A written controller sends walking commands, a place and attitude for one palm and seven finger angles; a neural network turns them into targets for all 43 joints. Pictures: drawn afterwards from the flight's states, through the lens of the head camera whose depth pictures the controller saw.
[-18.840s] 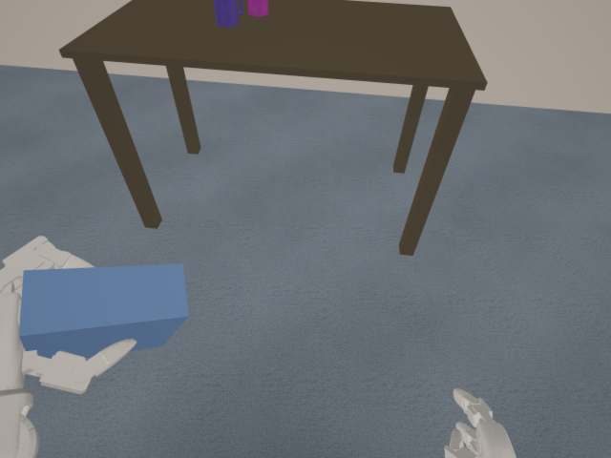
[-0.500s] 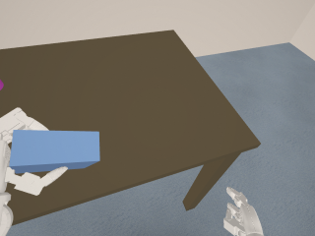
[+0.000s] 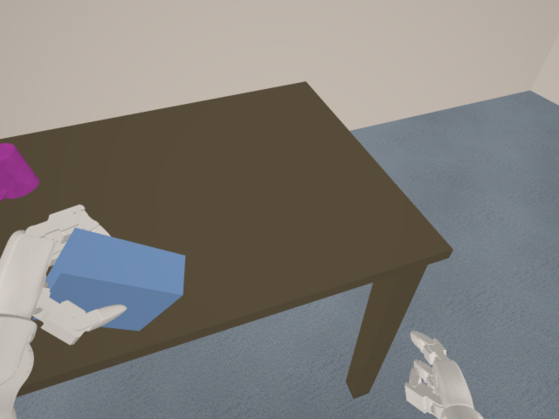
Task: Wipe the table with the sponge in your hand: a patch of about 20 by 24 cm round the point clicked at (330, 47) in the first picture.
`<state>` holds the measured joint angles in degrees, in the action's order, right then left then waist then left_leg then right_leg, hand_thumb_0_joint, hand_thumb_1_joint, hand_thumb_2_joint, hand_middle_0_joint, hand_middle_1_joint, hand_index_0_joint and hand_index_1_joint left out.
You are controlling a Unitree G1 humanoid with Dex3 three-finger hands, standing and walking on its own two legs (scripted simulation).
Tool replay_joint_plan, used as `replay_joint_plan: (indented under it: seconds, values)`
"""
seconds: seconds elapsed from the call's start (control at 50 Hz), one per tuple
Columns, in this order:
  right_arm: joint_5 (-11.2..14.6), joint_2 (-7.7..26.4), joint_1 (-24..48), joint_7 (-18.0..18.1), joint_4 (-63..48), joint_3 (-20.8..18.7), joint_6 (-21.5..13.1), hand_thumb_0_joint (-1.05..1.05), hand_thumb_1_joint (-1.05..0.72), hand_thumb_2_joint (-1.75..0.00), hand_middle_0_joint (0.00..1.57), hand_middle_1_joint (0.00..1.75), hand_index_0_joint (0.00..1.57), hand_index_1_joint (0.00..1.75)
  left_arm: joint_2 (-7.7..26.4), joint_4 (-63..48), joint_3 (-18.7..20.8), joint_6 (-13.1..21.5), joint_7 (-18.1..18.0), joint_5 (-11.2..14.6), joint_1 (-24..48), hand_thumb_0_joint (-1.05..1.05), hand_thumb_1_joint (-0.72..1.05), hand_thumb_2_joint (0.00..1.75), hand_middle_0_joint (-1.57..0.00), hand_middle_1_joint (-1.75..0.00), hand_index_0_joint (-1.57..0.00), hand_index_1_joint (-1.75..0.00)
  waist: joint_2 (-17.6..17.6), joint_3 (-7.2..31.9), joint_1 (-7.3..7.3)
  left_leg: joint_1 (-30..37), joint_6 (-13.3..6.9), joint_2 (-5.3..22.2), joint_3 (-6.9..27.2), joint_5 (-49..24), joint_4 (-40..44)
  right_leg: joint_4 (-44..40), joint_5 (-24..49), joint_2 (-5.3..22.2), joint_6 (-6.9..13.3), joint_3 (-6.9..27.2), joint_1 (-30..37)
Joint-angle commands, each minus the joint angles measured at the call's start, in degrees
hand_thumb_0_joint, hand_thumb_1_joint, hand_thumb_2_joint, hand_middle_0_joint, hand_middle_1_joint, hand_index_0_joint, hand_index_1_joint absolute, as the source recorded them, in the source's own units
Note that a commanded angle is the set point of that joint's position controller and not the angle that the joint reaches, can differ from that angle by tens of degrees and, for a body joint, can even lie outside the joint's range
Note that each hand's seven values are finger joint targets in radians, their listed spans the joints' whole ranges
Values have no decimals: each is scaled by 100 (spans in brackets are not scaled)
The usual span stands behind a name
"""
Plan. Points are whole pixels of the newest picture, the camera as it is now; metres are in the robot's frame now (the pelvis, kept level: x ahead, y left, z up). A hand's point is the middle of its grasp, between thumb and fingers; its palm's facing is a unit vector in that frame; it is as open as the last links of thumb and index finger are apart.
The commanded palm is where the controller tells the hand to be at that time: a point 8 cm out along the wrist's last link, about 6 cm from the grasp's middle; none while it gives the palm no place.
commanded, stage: turn the palm down, sponge in hand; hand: left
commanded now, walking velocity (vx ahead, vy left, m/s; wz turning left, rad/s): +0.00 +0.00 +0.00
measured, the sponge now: (129, 289) +0.23 +0.21 +0.12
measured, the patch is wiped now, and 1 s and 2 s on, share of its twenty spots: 0.00 0.00 0.00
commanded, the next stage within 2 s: move the sponge above the wiping area in 1.86 s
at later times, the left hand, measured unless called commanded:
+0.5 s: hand (93, 243) +0.24 +0.23 +0.20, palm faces +0.30 -0.44 -0.85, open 9.6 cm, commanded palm +0.20 +0.27 +0.23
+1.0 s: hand (27, 241) +0.23 +0.29 +0.21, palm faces +0.31 -0.20 -0.93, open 9.6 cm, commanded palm +0.18 +0.28 +0.26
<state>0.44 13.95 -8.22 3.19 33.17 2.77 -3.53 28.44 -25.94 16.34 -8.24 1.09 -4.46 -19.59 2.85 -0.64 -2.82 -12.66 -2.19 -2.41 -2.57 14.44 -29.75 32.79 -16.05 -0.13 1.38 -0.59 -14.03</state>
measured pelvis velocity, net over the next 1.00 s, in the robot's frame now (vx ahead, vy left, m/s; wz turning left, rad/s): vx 0.00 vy -0.01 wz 0.02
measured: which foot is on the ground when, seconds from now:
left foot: down 0.00-1.00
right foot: down 0.00-1.00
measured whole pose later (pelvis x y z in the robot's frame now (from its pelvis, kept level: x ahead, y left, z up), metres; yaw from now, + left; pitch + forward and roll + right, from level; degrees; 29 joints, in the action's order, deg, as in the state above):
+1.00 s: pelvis +0.00 -0.01 +0.00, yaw +1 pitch -3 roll +1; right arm 3.5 14.8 -5.0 7.0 33.6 3.7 -0.9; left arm 39.8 -24.1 11.0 -24.5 3.5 -29.3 -6.6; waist 6.7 0.4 -6.9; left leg -12.5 -0.9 -1.9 -0.3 14.2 -29.8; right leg 31.7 -15.7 -0.9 2.4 -2.1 -13.0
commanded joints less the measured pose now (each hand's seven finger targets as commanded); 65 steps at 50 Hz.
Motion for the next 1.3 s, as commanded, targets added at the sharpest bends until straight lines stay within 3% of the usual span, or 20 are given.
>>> replay_joint_plan:
  seconds: [0.0,0.04,0.06,0.08,0.2,0.24,0.3,0.34,0.36,0.42,0.48,0.54,0.62,0.72,0.84,0.94,1.02,1.14,1.24,1.28]
  values:
    - [13,596,875,220,-805,-281,-368,0,-90,-90,20,30,20,30,1495,-1012,1540,793,-626,-29,1509,0,10,130,-120,-160,-120,-160,-139,642,-181,59,92,246,375,242,556,-629,-200,-143,-43,-210,-210]
    - [37,625,813,254,-717,-281,-390,0,-90,-90,20,30,20,30,1868,-894,1613,805,-674,-260,1813,0,10,130,-120,-160,-120,-160,555,648,-143,93,76,162,251,373,450,-719,-359,-103,-27,-38,-290]
    - [7,586,804,268,-735,-259,-407,0,-90,-90,20,30,20,30,1587,-699,1251,729,-624,-348,1920,0,10,130,-120,-160,-120,-160,672,622,-89,60,66,127,205,308,401,-747,-340,-36,-22,-39,-266]
    - [18,636,699,310,-670,-277,-387,0,-90,-90,20,30,20,30,1690,-380,1192,605,-551,-427,1810,0,10,130,-120,-160,-120,-160,695,440,-46,-11,51,117,153,366,355,-827,-451,-5,-37,27,-319]
    - [139,745,918,557,-869,-258,-360,0,-90,-90,20,30,20,30,2040,-79,614,-2,263,-645,2326,0,10,130,-120,-160,-120,-160,-274,368,-48,-300,-5,95,43,243,-4,-1347,-1521,332,-171,724,-62]
    - [147,689,1122,582,-829,-237,-410,0,-90,-90,20,30,20,30,2412,-85,948,124,333,-712,2461,0,10,130,-120,-160,-120,-160,-435,294,-135,-377,42,142,102,121,-219,-1445,-1776,443,-166,1077,-19]
    - [54,648,902,561,-803,-330,-383,0,-90,-90,20,30,20,30,2633,-202,1421,495,267,-729,2213,0,10,130,-120,-160,-120,-160,-657,721,-258,-624,120,181,293,-179,-478,-1214,-810,704,-288,1344,394]
    - [81,610,962,484,-768,-357,-388,0,-90,-90,20,30,20,30,3048,-368,1912,594,70,-822,1954,0,10,130,-120,-160,-120,-160,-195,940,-446,-650,174,138,336,-442,-577,-1009,-121,711,-215,1522,597]
    - [51,576,849,430,-828,-382,-362,0,-90,-90,20,30,20,30,2773,-549,1761,602,-34,-842,1900,0,10,130,-120,-160,-120,-160,-5,1221,-439,-709,200,156,351,-669,-625,-764,648,799,-224,1453,811]
    - [112,686,539,332,-870,-468,-244,0,-90,-90,20,30,20,30,2744,-627,1916,307,-166,-840,977,0,10,130,-120,-160,-120,-160,110,1431,-462,-665,194,195,308,-1055,-591,-289,2368,748,-276,1248,953]
    - [197,820,465,342,-916,-499,-112,0,-90,-90,20,30,20,30,2645,-428,1701,-190,-91,-886,630,0,10,130,-120,-160,-120,-160,-287,1092,-367,-736,146,220,225,-1030,-549,-210,2701,664,-358,1042,756]
    - [306,842,757,394,-985,-436,-106,0,-90,-90,20,30,20,30,2767,-520,1633,-479,54,-1020,809,0,10,130,-120,-160,-120,-160,-437,809,-369,-596,51,177,135,-1167,-469,-260,2362,440,-314,747,477]
    - [274,850,594,507,-1128,-472,-153,0,-90,-90,20,30,20,30,2741,-1081,1342,-438,196,-1273,1115,0,10,130,-120,-160,-120,-160,-474,1187,-268,-316,-29,145,102,-1352,-475,-219,2296,376,-363,521,412]
    - [226,747,692,556,-1083,-414,-255,0,-90,-90,20,30,20,30,2728,-1457,1147,-291,-72,-1833,1520,0,10,130,-120,-160,-120,-160,14,1336,-314,85,-23,152,207,-1319,-236,-346,1380,211,-177,317,140]
    - [278,695,1218,452,-924,-233,-154,0,-90,-90,20,30,20,30,2843,-801,1094,-1049,-271,-2420,1961,0,10,130,-120,-160,-120,-160,355,886,-511,-38,109,198,388,-1010,277,-579,652,83,20,240,242]
    - [357,676,1689,403,-952,-56,-23,0,-90,-90,20,30,20,30,2521,-528,282,-1717,131,-2762,2528,0,10,130,-120,-160,-120,-160,295,637,-481,-6,114,231,492,-549,659,-794,193,44,52,189,256]
    - [338,673,1679,430,-1000,-12,52,0,-90,-90,20,30,20,30,2387,-682,-331,-1817,594,-3150,2828,0,10,130,-120,-160,-120,-160,48,716,-380,122,40,255,574,-316,873,-877,47,65,3,103,313]
    - [267,540,2128,368,-956,86,-42,0,-90,-90,20,30,20,30,2882,-1279,47,-1496,641,-3777,3432,0,10,130,-120,-160,-120,-160,475,1168,-570,403,24,257,776,-341,1070,-801,161,-102,179,363,664]
    - [243,531,2236,273,-705,59,8,0,-90,-90,20,30,20,30,2931,-758,299,-1578,361,-3967,3542,0,10,130,-120,-160,-120,-160,613,1020,-715,283,112,242,827,-580,1099,-873,284,-85,303,503,763]
    - [240,579,2042,236,-632,19,103,0,-90,-90,20,30,20,30,2677,-408,65,-1739,353,-3898,3458,0,10,130,-120,-160,-120,-160,309,920,-658,229,132,234,715,-761,1032,-955,355,30,245,381,706]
